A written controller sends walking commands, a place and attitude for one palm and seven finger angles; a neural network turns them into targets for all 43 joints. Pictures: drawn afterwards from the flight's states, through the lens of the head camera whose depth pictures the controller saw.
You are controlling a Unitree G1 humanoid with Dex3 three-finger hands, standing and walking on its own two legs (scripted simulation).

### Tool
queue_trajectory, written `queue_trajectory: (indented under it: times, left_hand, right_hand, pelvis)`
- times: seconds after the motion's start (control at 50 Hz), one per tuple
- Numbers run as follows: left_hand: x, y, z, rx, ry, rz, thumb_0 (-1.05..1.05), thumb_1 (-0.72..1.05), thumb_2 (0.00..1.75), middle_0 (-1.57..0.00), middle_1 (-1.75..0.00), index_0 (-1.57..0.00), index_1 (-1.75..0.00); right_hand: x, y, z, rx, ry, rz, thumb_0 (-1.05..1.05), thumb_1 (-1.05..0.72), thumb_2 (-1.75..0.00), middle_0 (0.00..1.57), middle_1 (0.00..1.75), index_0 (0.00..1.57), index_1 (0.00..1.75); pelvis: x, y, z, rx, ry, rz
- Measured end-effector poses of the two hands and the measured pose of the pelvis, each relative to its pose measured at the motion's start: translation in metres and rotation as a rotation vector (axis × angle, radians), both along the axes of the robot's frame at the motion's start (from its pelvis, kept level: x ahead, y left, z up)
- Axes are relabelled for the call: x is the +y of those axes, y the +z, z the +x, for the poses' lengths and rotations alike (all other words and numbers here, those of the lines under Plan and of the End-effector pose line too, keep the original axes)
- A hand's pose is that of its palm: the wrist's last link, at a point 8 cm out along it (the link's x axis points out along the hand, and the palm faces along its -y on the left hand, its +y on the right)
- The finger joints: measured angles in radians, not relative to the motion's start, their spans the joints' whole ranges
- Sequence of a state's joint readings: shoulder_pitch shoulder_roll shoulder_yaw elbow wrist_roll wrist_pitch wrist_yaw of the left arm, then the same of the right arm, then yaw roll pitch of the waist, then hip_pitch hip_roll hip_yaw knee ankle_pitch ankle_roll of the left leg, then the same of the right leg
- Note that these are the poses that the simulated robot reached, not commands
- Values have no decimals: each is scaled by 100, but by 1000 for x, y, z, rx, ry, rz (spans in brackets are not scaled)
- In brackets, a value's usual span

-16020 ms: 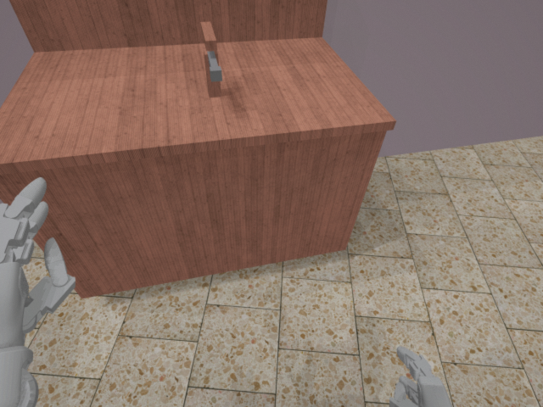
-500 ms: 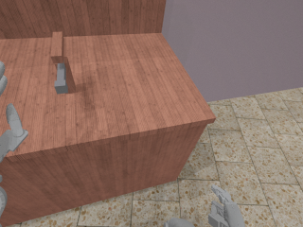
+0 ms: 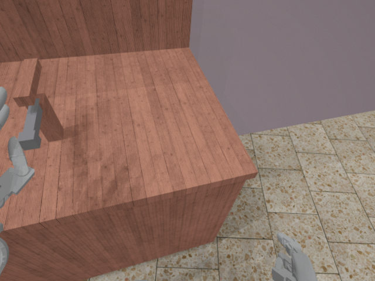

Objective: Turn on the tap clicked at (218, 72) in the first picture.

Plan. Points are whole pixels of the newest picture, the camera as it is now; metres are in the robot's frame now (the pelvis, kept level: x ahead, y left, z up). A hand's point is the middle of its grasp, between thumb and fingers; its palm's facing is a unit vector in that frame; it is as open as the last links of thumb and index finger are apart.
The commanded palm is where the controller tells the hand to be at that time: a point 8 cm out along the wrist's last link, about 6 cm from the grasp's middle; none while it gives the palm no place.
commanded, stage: come to a stop and stand still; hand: left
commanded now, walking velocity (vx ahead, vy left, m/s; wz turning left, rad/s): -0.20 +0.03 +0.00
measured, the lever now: (29, 140) +0.34 +0.34 +0.11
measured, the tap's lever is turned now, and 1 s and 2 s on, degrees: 0 0 0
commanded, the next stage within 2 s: look again from close up in 1.08 s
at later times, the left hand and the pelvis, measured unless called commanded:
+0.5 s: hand out of the picture +0.25 +0.30 +0.22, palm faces +0.49 -0.77 -0.42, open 7.4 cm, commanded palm +0.15 +0.29 +0.19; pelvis -0.02 +0.02 +0.01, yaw -3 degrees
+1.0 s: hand out of the picture +0.18 +0.32 +0.18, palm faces +0.40 -0.85 -0.34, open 7.4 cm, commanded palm +0.12 +0.35 +0.19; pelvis -0.05 +0.07 +0.01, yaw -1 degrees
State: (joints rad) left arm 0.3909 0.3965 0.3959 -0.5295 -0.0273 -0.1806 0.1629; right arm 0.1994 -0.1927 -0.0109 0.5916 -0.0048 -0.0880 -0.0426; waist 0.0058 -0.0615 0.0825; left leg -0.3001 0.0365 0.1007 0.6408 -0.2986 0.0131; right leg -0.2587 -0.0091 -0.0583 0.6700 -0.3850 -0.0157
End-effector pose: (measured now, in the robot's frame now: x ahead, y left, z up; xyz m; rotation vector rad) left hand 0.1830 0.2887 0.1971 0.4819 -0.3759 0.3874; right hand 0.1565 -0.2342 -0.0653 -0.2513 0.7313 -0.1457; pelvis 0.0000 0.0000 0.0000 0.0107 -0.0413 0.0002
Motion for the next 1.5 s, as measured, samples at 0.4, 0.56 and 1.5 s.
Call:
queue_trajectory:
  times: [0.4,0.56,1.5]
  left_hand:
    - [10,8,12,101,9,61,2,89,90,-21,-30,-22,-31]
    - [31,13,9,51,-58,39,2,90,90,-20,-30,-21,-30]
    - [53,-8,-21,73,-26,-51,2,89,90,-21,-30,-21,-31]
  right_hand:
    - [14,15,31,-40,63,7,1,-90,-90,20,30,20,30]
    - [25,15,-14,-55,15,63,1,-90,-90,20,30,20,30]
    - [75,18,-19,-65,70,66,1,-90,-90,20,30,20,30]
  pelvis:
    - [1,15,1,33,-12,-27]
    - [32,13,-27,12,-64,-20]
    - [55,16,-20,-16,-11,-35]
